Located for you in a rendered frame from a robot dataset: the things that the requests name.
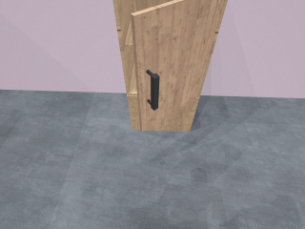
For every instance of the handle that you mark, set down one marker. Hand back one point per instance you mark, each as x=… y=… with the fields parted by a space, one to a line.
x=155 y=79

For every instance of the cupboard door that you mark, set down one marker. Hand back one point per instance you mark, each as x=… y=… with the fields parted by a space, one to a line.
x=174 y=40

